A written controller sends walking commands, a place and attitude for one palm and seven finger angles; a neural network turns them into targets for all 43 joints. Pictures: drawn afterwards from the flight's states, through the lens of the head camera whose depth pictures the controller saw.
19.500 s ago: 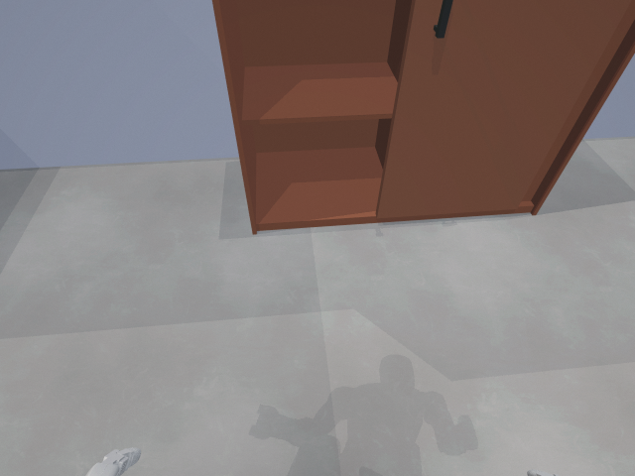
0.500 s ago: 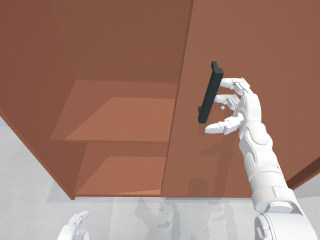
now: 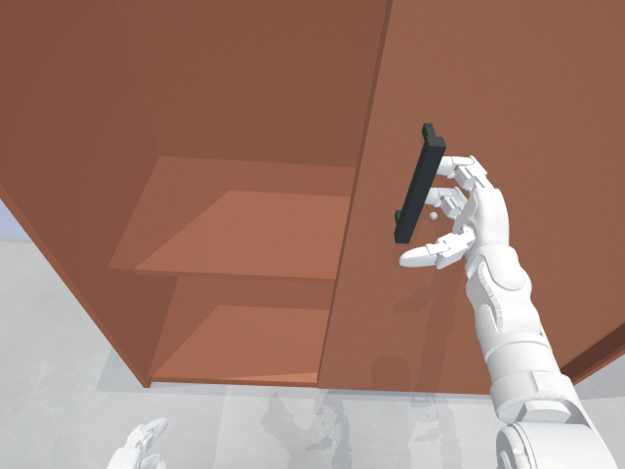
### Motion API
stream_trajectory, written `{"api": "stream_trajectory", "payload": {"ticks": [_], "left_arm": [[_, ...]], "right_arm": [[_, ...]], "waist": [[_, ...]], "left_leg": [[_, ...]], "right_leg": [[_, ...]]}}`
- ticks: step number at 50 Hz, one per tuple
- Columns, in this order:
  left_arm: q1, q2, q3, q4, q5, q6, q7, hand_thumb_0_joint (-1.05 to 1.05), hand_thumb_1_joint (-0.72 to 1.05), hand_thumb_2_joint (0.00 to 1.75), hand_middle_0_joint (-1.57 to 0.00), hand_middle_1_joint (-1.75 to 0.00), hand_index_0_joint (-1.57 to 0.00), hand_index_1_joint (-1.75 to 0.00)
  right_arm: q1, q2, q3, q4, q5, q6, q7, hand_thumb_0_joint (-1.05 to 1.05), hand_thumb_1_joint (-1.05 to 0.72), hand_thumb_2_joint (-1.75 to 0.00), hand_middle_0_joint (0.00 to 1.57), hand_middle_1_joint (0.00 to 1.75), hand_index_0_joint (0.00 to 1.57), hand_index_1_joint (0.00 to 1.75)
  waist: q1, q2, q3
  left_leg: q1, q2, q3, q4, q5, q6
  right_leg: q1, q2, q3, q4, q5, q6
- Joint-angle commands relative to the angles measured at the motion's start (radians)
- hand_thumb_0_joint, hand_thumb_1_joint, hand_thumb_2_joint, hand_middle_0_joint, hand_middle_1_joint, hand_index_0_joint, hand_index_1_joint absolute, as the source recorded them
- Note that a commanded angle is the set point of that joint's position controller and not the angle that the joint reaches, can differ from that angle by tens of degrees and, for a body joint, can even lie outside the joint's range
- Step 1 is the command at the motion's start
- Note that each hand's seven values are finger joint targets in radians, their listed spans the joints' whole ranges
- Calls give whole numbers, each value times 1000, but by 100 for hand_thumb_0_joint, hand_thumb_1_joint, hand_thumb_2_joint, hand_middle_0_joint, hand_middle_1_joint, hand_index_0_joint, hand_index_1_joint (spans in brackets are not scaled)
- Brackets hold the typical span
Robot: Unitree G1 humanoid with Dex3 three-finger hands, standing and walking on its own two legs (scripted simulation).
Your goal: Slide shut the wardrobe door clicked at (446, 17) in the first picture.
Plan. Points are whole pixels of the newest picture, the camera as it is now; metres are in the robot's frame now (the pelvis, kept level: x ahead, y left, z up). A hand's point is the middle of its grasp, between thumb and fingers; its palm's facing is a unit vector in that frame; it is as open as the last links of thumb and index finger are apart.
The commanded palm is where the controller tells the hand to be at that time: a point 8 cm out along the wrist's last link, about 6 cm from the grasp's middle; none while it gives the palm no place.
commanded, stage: slide the fingers in behind the handle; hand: right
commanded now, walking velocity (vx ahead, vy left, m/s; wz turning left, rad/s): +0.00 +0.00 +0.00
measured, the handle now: (414, 187) +0.46 -0.09 +0.14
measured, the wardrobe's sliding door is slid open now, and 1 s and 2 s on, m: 0.52 0.52 0.52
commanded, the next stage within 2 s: grip the handle and tug to test in 1.42 s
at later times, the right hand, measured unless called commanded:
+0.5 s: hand (411, 213) +0.41 -0.08 +0.14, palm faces -0.06 +1.00 +0.00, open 14.0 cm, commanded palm +0.38 -0.13 +0.14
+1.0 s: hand (402, 215) +0.40 -0.07 +0.14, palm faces -0.04 +1.00 +0.01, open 14.1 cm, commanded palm +0.37 -0.11 +0.14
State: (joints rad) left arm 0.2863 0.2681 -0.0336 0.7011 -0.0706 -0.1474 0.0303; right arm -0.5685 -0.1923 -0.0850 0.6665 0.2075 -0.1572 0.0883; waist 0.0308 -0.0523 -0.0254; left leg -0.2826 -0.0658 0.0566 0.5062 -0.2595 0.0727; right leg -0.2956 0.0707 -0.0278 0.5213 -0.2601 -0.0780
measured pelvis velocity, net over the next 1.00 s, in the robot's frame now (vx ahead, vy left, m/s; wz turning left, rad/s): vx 0.01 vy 0.01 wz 0.01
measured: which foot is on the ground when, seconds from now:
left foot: down 0.00-1.00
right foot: down 0.00-1.00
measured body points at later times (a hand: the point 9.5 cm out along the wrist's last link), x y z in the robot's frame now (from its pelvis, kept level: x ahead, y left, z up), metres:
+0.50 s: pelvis +0.01 +0.00 +0.00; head +0.02 +0.02 +0.45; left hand +0.15 +0.24 -0.11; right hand +0.40 -0.14 +0.14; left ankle +0.00 +0.07 -0.73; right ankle +0.01 -0.07 -0.73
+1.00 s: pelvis +0.01 +0.01 +0.00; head +0.01 +0.04 +0.45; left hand +0.15 +0.25 -0.10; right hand +0.39 -0.12 +0.14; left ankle +0.00 +0.07 -0.73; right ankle +0.01 -0.07 -0.73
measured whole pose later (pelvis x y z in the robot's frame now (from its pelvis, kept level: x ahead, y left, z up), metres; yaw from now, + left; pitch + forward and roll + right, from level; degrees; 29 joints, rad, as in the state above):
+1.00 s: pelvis +0.01 +0.01 +0.00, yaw +1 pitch +1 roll +0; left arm 0.23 0.24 -0.03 0.65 -0.06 -0.05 0.02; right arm -0.44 -0.11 -0.03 0.42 0.17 -0.01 -0.05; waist 0.02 -0.05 -0.03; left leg -0.23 -0.09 0.04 0.47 -0.26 0.09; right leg -0.24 0.05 -0.03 0.48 -0.26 -0.06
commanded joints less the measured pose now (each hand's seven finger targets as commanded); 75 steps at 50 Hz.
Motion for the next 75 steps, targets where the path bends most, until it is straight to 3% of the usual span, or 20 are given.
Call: {"api": "stream_trajectory", "payload": {"ticks": [1,4,6,10,11,17,21,27,29,31,32,36,45,52,63,65,69,73,74,75], "left_arm": [[-79,114,39,-148,0,-48,-1,0,90,90,-20,-30,-20,-30],[-84,109,37,-146,3,-36,2,0,90,90,-20,-30,-20,-30],[-88,105,35,-155,9,-25,3,0,90,90,-20,-30,-20,-30],[-99,94,35,-170,17,-19,1,0,90,90,-20,-30,-20,-30],[-103,88,34,-177,14,-19,-3,0,90,90,-20,-30,-20,-30],[-99,96,38,-167,6,-6,1,0,90,90,-20,-30,-20,-30],[-106,92,37,-166,4,2,0,0,90,90,-20,-30,-20,-30],[-107,87,39,-171,10,9,-5,0,90,90,-20,-30,-20,-30],[-104,90,40,-164,11,15,-1,0,90,90,-20,-30,-20,-30],[-111,87,37,-172,12,23,-3,0,90,90,-20,-30,-20,-30],[-110,87,38,-171,14,25,-2,0,90,90,-20,-30,-20,-30],[-124,77,35,-185,12,28,-6,0,90,90,-20,-30,-20,-30],[-139,81,36,-196,10,40,-5,0,90,90,-20,-30,-20,-30],[-139,80,36,-189,4,43,-4,0,90,90,-20,-30,-20,-30],[-122,83,36,-171,6,42,2,0,90,90,-20,-30,-20,-30],[-117,84,38,-170,10,41,2,0,90,90,-20,-30,-20,-30],[-117,78,35,-168,6,37,0,0,90,90,-20,-30,-20,-30],[-108,79,39,-168,8,30,-4,0,90,90,-20,-30,-20,-30],[-111,77,36,-174,10,28,-7,0,90,90,-20,-30,-20,-30],[-106,82,40,-170,11,29,-6,0,90,90,-20,-30,-20,-30]], "right_arm": [[-394,-84,-18,-264,5,-48,-10,0,50,-30,30,120,30,120],[-419,-102,-38,-261,-12,-16,-52,0,50,-30,30,120,30,120],[-404,-159,-87,-293,-33,-11,-82,0,50,-30,30,120,30,120],[-392,-144,-75,-384,-46,-23,-103,0,50,-30,30,120,30,120],[-375,-89,-32,-393,-45,-20,-97,0,50,-30,30,120,30,120],[-357,-39,9,-351,-26,27,-81,0,50,-30,30,120,30,120],[-384,3,53,-390,-28,39,-83,0,50,-30,30,120,30,120],[-351,12,51,-420,-31,44,-105,0,50,-30,30,120,30,120],[-350,-27,15,-402,-33,48,-114,0,50,-30,30,120,30,120],[-351,-21,20,-412,-37,49,-120,0,50,-30,30,120,30,120],[-343,-60,-16,-414,-39,48,-127,0,50,-30,30,120,30,120],[-338,-4,37,-455,-48,46,-128,0,50,-30,30,120,30,120],[-255,-8,28,-471,-32,67,-117,0,50,-30,30,120,30,120],[-322,36,92,-479,-40,71,-122,0,50,-30,30,120,30,120],[-408,68,128,-419,-44,64,-129,0,50,-30,30,120,30,120],[-394,49,102,-405,-44,62,-133,0,50,-30,30,120,30,120],[-428,80,137,-391,-48,54,-127,0,50,-30,30,120,30,120],[-392,63,108,-381,-46,43,-132,0,50,-30,30,120,30,120],[-407,108,153,-398,-46,41,-126,0,50,-30,30,120,30,120],[-406,72,122,-389,-46,37,-132,0,50,-30,30,120,30,120]], "waist": [[9,117,-253],[11,118,-220],[-8,119,-255],[-19,71,-334],[-11,48,-342],[15,105,-269],[23,70,-265],[10,94,-297],[7,136,-292],[4,127,-282],[-8,123,-295],[-1,78,-300],[-13,109,-282],[20,93,-246],[39,128,-257],[24,113,-275],[34,70,-272],[19,94,-293],[29,94,-289],[23,125,-284]], "left_leg": [[28,51,-64,-81,200,-41],[20,54,-67,-88,176,-47],[67,57,-76,-84,188,-46],[112,57,-75,-67,259,-40],[100,55,-76,-64,288,-42],[59,48,-71,-88,277,-48],[42,51,-67,-85,295,-46],[71,52,-68,-78,319,-47],[86,51,-69,-80,319,-48],[97,54,-77,-84,322,-51],[121,56,-79,-81,333,-49],[117,57,-81,-82,355,-49],[149,65,-90,-94,380,-61],[75,60,-91,-106,291,-64],[49,58,-83,-100,257,-61],[66,61,-87,-97,266,-62],[35,58,-78,-89,257,-53],[51,55,-74,-83,275,-49],[44,55,-70,-81,279,-49],[56,55,-68,-83,274,-47]], "right_leg": [[160,-60,94,-67,170,27],[132,-60,87,-75,139,25],[125,-57,78,-78,152,24],[174,-59,73,-67,235,31],[198,-60,67,-62,259,32],[190,-63,71,-60,237,27],[211,-61,73,-54,263,29],[217,-59,73,-52,286,30],[199,-59,72,-56,277,28],[183,-54,63,-57,260,24],[175,-52,63,-60,266,26],[197,-52,59,-57,286,25],[169,-49,51,-57,263,22],[186,-52,60,-56,206,20],[192,-50,75,-52,191,18],[188,-48,74,-47,203,18],[213,-50,80,-48,211,23],[218,-54,84,-48,239,26],[224,-53,84,-50,245,25],[209,-54,88,-48,245,24]]}}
